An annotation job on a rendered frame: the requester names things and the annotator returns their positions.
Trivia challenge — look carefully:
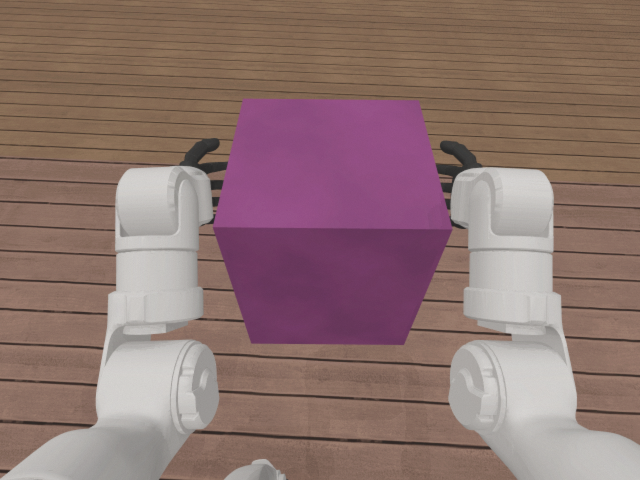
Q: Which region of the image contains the robot left shin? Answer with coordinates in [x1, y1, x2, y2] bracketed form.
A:
[251, 459, 274, 468]

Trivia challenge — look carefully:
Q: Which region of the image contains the right robot hand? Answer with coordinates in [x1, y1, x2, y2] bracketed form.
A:
[436, 141, 482, 229]

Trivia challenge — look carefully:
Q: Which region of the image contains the robot right upper arm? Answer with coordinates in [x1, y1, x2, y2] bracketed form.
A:
[448, 340, 640, 480]

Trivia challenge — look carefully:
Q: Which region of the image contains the left robot hand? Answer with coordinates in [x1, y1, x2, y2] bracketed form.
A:
[179, 138, 228, 226]

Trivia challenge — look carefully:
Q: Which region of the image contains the right robot forearm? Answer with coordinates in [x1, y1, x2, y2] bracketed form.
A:
[450, 167, 577, 409]

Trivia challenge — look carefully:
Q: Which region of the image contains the left robot forearm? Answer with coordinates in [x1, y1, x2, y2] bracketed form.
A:
[96, 166, 214, 417]

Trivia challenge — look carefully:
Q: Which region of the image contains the robot left upper arm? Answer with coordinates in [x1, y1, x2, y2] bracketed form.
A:
[0, 340, 219, 480]

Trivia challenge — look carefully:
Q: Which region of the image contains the carton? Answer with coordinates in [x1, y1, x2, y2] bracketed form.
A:
[213, 99, 453, 345]

